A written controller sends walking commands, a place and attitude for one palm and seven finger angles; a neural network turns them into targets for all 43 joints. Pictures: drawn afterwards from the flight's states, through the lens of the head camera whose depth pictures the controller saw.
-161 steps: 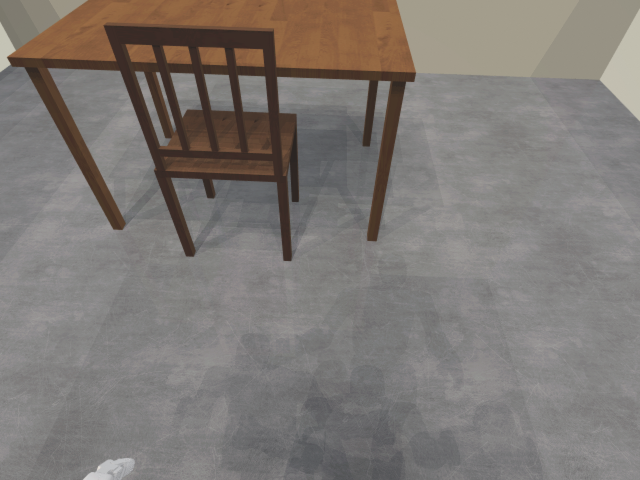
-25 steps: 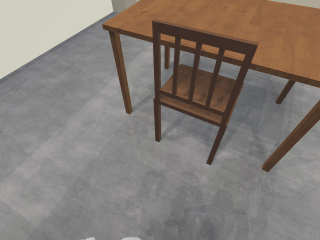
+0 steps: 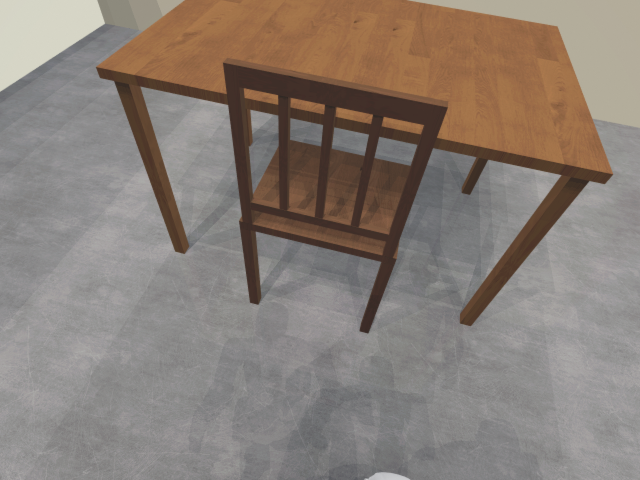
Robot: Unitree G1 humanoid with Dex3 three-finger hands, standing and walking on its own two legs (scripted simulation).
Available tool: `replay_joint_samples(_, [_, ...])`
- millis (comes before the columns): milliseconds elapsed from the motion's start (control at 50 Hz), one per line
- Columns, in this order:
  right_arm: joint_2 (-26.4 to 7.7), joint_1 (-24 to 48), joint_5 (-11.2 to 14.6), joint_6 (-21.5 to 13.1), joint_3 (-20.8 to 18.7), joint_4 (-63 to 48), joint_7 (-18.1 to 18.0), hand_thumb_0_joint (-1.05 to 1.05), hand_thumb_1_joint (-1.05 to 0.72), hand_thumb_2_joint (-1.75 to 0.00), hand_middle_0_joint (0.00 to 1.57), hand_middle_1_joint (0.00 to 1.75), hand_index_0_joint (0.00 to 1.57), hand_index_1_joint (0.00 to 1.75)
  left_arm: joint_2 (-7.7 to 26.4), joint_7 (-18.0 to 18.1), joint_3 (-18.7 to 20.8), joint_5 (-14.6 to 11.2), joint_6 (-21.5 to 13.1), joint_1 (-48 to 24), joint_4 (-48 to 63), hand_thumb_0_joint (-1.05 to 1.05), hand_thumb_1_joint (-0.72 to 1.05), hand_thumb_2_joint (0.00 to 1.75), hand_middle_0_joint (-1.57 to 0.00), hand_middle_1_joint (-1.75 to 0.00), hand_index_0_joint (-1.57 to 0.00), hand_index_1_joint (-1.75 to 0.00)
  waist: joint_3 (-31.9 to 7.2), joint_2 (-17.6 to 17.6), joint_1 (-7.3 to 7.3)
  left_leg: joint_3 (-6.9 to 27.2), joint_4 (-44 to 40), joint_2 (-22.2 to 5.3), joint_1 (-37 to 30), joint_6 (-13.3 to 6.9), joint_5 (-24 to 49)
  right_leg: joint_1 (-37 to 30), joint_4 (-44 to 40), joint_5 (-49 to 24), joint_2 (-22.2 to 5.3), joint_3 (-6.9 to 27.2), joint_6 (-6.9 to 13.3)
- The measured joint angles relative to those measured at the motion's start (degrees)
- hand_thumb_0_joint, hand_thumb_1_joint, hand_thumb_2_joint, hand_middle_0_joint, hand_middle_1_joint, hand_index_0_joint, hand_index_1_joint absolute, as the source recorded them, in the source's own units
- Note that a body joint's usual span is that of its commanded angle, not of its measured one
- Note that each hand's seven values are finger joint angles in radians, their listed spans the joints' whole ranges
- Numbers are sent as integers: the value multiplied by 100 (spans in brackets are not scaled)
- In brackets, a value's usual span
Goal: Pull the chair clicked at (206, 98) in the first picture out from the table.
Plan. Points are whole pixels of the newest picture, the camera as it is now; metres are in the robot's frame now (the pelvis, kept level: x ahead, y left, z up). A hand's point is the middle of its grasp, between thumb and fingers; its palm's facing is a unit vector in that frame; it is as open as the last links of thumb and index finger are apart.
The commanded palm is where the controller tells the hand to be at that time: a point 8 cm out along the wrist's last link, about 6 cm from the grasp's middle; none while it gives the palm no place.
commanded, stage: turn to face it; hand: left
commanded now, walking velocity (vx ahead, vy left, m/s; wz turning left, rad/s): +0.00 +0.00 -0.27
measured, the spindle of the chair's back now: (324, 167) +0.74 +0.06 -0.09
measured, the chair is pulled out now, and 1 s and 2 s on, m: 0.00 0.00 0.00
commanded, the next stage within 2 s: take the last steps up to it in 0.08 s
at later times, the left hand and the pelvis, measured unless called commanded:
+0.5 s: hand out of the picture +0.09 +0.12 -0.16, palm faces -0.08 -0.97 -0.22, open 7.2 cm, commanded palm none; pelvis +0.03 -0.06 +0.00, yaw -7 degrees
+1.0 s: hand (238, 413) +0.23 +0.14 -0.17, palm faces -0.09 -0.98 -0.17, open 7.4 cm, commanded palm none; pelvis +0.18 -0.03 +0.00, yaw -9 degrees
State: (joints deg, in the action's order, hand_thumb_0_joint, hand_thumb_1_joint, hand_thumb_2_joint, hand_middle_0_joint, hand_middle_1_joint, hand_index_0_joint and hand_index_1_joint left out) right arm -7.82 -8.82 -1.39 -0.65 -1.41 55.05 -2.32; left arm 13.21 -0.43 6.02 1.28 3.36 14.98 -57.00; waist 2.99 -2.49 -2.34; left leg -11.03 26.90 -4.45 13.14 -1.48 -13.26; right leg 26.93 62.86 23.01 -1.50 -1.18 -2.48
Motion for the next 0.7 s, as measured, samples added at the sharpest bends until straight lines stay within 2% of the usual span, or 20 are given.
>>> replay_joint_samples(60, [-94, -113, -19, 2, -31, 51, 14, -1, -92, -89, 21, 30, 21, 30, 61, 12, -5, -5, 37, -140, 57, 1, 91, 90, -19, -30, -19, -29, 15, 67, 100, -152, -71, -64, -60, 25, 0, -204, -507, 112, -103, -93, -36])
replay_joint_samples(140, [-224, -286, -43, 56, -94, 162, 61, -1, -91, -89, 20, 30, 21, 30, 56, 19, -72, -3, 46, -345, 129, 1, 92, 90, -19, -30, -19, -29, 61, 202, 253, -336, 55, -191, -78, 119, -97, -675, -1612, 275, -128, -248, 26])
replay_joint_samples(180, [-303, -393, -38, 95, -127, 227, 88, 0, -91, -89, 20, 30, 21, 30, 19, 15, -115, -4, 11, -442, 177, 1, 92, 90, -19, -30, -19, -29, 74, 280, 316, -420, 223, -266, -42, 194, -189, -953, -2247, 13, -95, -319, 89])
replay_joint_samples(200, [-339, -466, -24, 116, -142, 260, 101, 0, -91, -89, 20, 30, 21, 30, 7, 10, -143, -1, -26, -476, 210, 1, 91, 90, -19, -30, -19, -29, 66, 304, 342, -451, 364, -298, 3, 242, -261, -1145, -2697, -341, -82, -352, 124])
replay_joint_samples(220, [-384, -545, 0, 141, -155, 297, 115, 0, -91, -89, 20, 30, 21, 30, -16, 16, -168, 13, -83, -504, 235, 1, 91, 90, -19, -30, -19, -29, 46, 349, 357, -459, 576, -355, 86, 297, -367, -1287, -3017, -519, -52, -376, 280])
replay_joint_samples(240, [-449, -586, 16, 196, -167, 360, 121, 0, -90, -89, 20, 30, 21, 30, -84, 31, -199, 23, -141, -551, 221, 1, 91, 90, -19, -30, -19, -29, 53, 471, 384, -319, 912, -408, 218, 339, -763, -1295, -3004, -492, 26, -413, 404])
replay_joint_samples(280, [-526, -689, 11, 323, -174, 472, 125, 0, -91, -89, 20, 30, 20, 30, -203, 45, -287, 8, -224, -559, 233, 0, 91, 90, -19, -30, -19, -29, -1, 591, 408, 165, 1813, -285, 579, 335, -1432, -1353, -3032, -421, 94, -451, 524])
replay_joint_samples(340, [-528, -808, -34, 366, -171, 603, 191, 0, -91, -89, 20, 30, 20, 30, -338, 83, -337, -14, -321, -411, 206, 0, 91, 90, -19, -30, -20, -29, -137, 568, 368, 541, 2916, -135, 1019, 312, -1253, -1605, -3439, -552, 152, -400, 569])
replay_joint_samples(380, [-499, -850, -56, 306, -171, 631, 238, 0, -91, -89, 20, 30, 20, 30, -405, 81, -370, -22, -377, -285, 129, 0, 91, 90, -20, -30, -20, -29, -197, 533, 381, 632, 3161, -135, 1190, 344, -910, -1783, -3724, -668, 197, -374, 596])
replay_joint_samples(500, [-346, -824, -59, 189, -172, 650, 293, 0, -91, -90, 20, 30, 20, 30, -428, 74, -370, -17, -523, 100, -151, 0, 94, 90, -20, -30, -20, -30, -234, 466, 344, 731, 2715, -192, 1314, 376, -457, -2196, -4235, -776, 359, -363, 657])
replay_joint_samples(600, [-243, -641, -35, 149, -155, 641, 328, 0, -90, -90, 20, 30, 20, 30, -464, 53, -382, 16, -550, 481, -417, 0, 93, 90, -20, -30, -20, -30, -218, 383, 172, 713, 2148, -133, 1254, 290, -509, -2456, -4398, -670, 414, -324, 614])
replay_joint_samples(700, [-163, -376, -8, 12, -116, 512, 341, 0, -90, -90, 20, 30, 20, 30, -448, 53, -361, 35, -519, 829, -704, 0, 92, 90, -20, -30, -20, -30, -163, 212, 27, 632, 1157, 9, 882, 143, -452, -2623, -4208, -313, 324, -254, 452])
